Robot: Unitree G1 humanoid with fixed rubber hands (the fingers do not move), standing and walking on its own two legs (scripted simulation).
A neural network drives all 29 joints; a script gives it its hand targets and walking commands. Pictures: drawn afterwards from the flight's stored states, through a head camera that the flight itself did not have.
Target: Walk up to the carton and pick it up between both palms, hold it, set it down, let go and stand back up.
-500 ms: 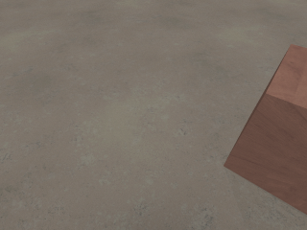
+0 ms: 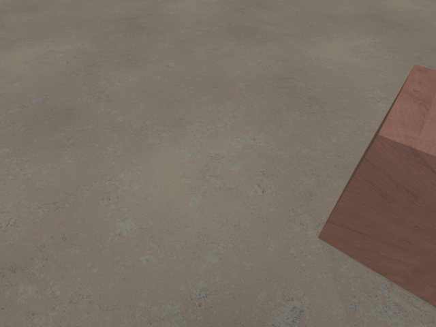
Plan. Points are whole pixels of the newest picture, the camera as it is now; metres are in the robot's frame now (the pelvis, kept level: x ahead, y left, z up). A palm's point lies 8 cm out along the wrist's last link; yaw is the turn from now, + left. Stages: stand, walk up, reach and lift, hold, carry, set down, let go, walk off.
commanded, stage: walk up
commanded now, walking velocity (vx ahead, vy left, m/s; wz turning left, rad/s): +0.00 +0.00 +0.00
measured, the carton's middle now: out of the picture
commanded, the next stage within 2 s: none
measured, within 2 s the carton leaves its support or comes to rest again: neither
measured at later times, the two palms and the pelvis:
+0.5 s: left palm (171, 307) +0.20 +0.11 -0.11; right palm out of the picture +0.00 -0.43 -0.14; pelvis +0.02 -0.12 -0.03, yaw -19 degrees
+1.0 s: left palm (262, 243) +0.34 -0.08 -0.11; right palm out of the picture -0.05 -0.49 -0.09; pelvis +0.11 -0.24 +0.00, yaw -35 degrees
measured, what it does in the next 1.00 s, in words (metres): steps to the right, turning right: right foot, then left foot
